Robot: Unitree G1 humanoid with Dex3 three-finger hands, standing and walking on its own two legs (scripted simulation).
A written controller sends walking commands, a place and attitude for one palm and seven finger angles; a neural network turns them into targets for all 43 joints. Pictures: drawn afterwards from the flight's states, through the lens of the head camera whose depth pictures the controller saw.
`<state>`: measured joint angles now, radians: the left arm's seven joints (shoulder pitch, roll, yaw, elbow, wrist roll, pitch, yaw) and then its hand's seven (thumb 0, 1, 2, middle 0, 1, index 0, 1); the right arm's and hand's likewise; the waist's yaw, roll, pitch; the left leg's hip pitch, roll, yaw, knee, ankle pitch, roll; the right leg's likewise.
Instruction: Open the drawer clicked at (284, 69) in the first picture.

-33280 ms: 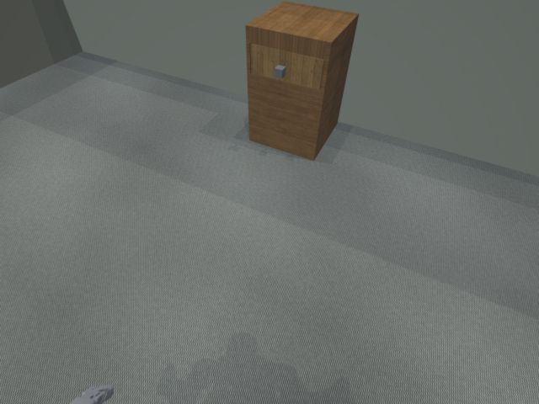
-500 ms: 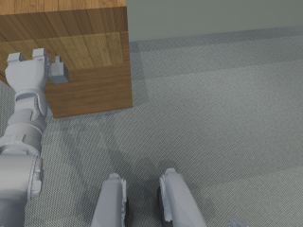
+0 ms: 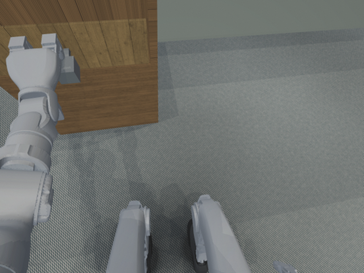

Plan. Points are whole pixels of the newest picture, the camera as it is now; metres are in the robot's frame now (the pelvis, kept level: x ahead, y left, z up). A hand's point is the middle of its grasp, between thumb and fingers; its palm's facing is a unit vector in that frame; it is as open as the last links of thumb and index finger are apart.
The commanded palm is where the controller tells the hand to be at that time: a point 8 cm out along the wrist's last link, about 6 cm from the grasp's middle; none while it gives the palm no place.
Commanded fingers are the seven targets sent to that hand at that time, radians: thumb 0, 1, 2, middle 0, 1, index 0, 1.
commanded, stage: lower the fingers behind the handle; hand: left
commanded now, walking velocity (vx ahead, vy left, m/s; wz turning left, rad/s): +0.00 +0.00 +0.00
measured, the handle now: (67, 63) +0.59 +0.25 -0.04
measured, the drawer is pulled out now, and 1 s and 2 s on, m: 0.00 0.00 0.00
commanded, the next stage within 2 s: lift the hand off the handle in 0.48 s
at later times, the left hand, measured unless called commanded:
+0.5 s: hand (47, 81) +0.52 +0.28 -0.02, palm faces +0.02 +0.03 -1.00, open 13.6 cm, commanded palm +0.51 +0.25 +0.00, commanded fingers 0.00 -0.50 0.30 -0.30 -1.20 -0.30 -1.20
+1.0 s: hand (46, 75) +0.53 +0.28 -0.02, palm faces -0.01 +0.04 -1.00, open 13.0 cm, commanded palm +0.52 +0.25 +0.01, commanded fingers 0.00 -0.50 0.30 -0.30 -1.20 -0.30 -1.20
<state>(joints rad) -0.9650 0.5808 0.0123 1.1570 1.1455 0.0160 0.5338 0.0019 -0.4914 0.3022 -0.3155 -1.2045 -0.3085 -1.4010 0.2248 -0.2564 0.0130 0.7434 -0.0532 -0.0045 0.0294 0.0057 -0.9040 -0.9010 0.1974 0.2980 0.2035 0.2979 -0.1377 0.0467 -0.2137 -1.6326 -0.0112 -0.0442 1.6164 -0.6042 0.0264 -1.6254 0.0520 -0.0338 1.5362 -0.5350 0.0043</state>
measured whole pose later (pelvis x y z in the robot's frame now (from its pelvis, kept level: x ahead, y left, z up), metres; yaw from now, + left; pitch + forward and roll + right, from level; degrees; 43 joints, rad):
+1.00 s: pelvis -0.01 +0.00 -0.02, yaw +0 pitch +36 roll -4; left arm -1.02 0.67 0.02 1.10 1.13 0.00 0.36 0.00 -0.49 0.30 -0.31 -1.20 -0.39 -1.49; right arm 0.27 -0.27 0.03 0.70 -0.03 -0.01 -0.01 0.01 -0.90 -0.90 0.20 0.30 0.20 0.30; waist -0.16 0.05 -0.21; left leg -1.71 -0.01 -0.04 1.69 -0.60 0.02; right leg -1.71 0.06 -0.04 1.61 -0.53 0.00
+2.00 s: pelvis +0.04 +0.01 +0.07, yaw +0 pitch +32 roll -4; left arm -0.79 0.56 0.06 1.07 1.13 -0.08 0.46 0.00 -0.49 0.30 -0.31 -1.20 -0.31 -1.20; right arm 0.26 -0.25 -0.01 0.73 -0.06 0.05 0.01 0.00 -0.90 -0.90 0.20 0.30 0.20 0.30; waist -0.13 0.05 -0.20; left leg -1.33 0.01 -0.03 1.36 -0.58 0.03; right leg -1.32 0.07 -0.01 1.28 -0.51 0.01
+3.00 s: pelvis +0.05 +0.00 +0.12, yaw +0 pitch +27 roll -3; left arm -0.80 0.57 0.03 1.10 1.09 -0.04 0.40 0.00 -0.49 0.30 -0.31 -1.20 -0.31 -1.20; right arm 0.31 -0.26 -0.02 0.74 -0.03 0.07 -0.01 0.01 -0.90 -0.90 0.20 0.30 0.20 0.30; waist -0.13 0.05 -0.18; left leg -1.08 0.01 -0.02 1.12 -0.50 0.03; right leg -1.08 0.06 0.01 1.04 -0.43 0.00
